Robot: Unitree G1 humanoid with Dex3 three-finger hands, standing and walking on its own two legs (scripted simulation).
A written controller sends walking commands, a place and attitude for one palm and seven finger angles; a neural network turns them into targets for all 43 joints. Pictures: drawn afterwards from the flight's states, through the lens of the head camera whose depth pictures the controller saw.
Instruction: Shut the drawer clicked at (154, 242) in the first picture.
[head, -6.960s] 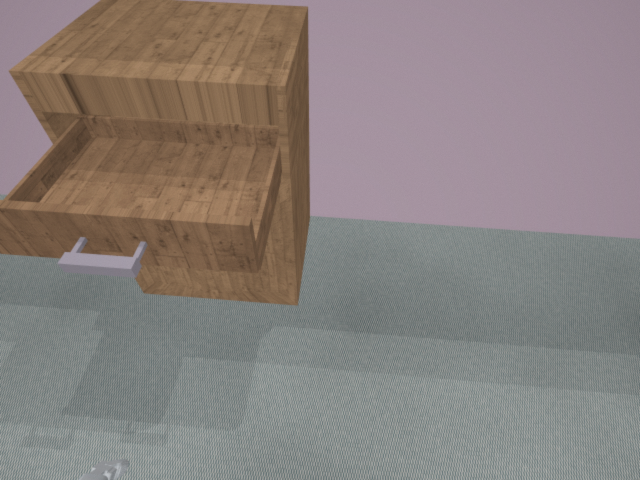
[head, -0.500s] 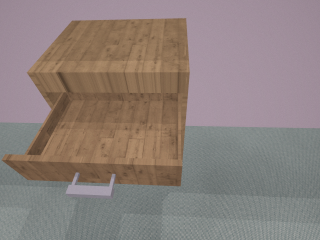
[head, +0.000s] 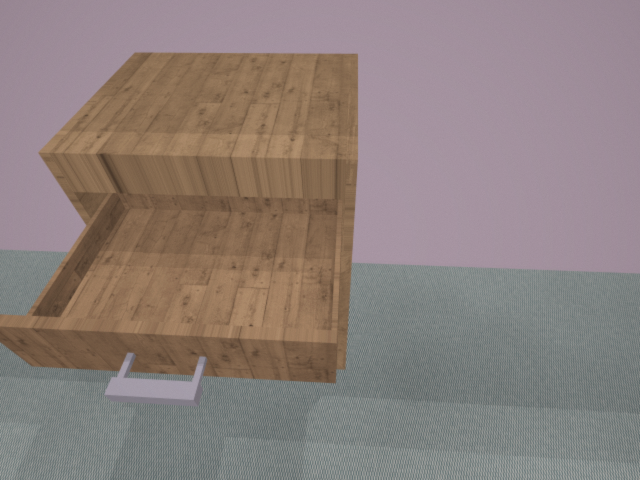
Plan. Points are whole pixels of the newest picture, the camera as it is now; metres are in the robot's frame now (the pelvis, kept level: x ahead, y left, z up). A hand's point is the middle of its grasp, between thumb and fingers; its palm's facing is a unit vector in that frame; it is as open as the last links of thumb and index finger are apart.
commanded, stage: come to a stop and stand still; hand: left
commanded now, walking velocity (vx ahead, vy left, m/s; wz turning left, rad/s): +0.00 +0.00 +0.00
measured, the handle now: (160, 376) +0.28 +0.27 -0.09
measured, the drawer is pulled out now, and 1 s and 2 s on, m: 0.30 0.30 0.30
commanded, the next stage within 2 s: look again from close up in 0.56 s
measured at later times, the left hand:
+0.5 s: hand out of the picture -0.02 +0.13 -0.17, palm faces +0.08 -0.98 -0.19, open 7.4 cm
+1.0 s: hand out of the picture +0.07 +0.19 -0.19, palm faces +0.03 -0.96 -0.26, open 7.4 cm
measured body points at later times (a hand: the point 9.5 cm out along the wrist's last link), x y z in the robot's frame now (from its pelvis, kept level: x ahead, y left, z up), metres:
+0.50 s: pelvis +0.02 -0.01 +0.00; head +0.02 -0.03 +0.45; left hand -0.02 +0.19 -0.16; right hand +0.00 -0.21 -0.17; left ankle +0.02 +0.14 -0.74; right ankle -0.04 -0.02 -0.74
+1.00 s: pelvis +0.00 -0.01 -0.04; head -0.01 -0.01 +0.41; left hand +0.07 +0.24 -0.17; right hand -0.03 -0.23 -0.20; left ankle +0.00 +0.10 -0.74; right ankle +0.08 -0.18 -0.75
